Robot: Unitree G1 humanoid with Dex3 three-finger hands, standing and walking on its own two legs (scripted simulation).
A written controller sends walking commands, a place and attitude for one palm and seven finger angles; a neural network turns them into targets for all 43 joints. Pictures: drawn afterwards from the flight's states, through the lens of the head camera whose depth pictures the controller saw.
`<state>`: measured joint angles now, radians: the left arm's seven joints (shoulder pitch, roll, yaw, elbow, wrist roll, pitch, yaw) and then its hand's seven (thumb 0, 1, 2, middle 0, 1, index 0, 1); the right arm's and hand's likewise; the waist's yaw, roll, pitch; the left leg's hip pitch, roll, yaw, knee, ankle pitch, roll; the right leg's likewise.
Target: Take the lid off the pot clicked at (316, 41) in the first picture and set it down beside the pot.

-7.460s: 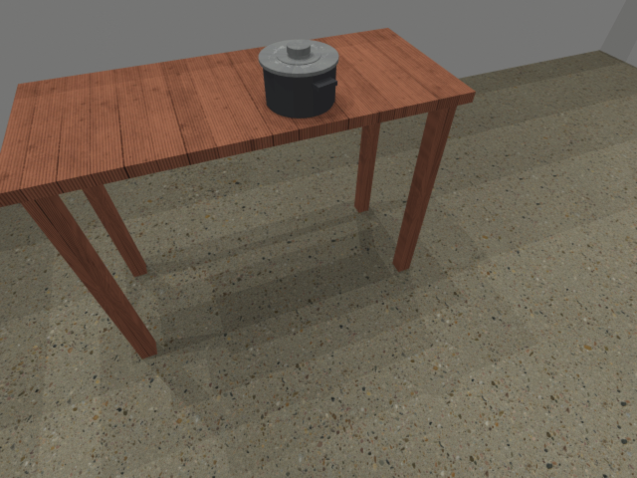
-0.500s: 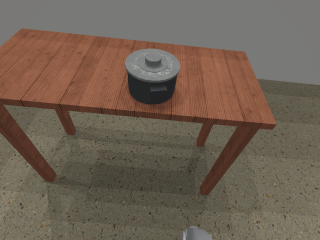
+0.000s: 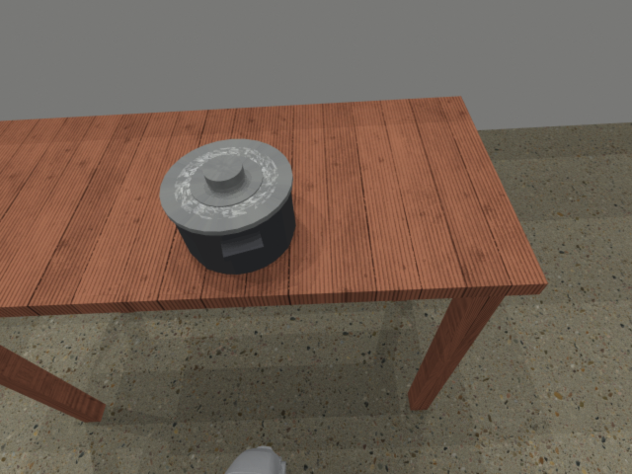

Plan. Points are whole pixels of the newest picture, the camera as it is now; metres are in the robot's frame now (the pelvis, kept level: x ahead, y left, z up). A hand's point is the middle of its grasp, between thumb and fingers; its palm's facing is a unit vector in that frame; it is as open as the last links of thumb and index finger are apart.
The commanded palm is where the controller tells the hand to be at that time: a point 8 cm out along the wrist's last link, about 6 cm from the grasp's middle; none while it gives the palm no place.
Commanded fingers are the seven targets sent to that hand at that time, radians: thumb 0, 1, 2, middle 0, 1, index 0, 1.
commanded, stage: come to a stop and stand still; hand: left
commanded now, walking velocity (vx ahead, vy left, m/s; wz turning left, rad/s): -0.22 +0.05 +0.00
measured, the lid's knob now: (223, 171) +0.47 +0.15 +0.13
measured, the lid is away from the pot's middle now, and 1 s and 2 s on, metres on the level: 0.00 0.00 0.00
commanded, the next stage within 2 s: look again from close up in 1.12 s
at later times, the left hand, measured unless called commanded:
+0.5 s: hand out of the picture +0.01 +0.25 -0.18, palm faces +0.07 -0.98 -0.19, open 7.4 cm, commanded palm none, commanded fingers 0.00 0.90 0.90 -0.20 -0.30 -0.20 -0.30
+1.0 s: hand out of the picture -0.02 +0.17 -0.17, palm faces +0.05 -0.98 -0.21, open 7.3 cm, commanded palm none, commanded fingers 0.00 0.90 0.90 -0.20 -0.30 -0.20 -0.30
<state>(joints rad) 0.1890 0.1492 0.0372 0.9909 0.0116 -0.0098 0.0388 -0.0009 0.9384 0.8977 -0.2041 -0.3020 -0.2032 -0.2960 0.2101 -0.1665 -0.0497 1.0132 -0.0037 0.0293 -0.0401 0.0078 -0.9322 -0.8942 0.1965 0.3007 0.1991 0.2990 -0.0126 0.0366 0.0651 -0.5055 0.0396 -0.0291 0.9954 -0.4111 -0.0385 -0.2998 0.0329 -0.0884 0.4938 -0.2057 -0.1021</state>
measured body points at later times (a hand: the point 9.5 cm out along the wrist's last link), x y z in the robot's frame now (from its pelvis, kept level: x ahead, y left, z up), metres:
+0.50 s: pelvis -0.01 +0.06 +0.01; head +0.00 +0.09 +0.46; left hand +0.00 +0.30 -0.16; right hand +0.05 -0.18 -0.13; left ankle -0.02 +0.16 -0.74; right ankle -0.06 -0.09 -0.67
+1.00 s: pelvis -0.03 -0.01 +0.00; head -0.04 -0.02 +0.45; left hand -0.02 +0.22 -0.15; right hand -0.07 -0.23 -0.17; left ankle -0.03 +0.16 -0.74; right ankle -0.09 -0.10 -0.74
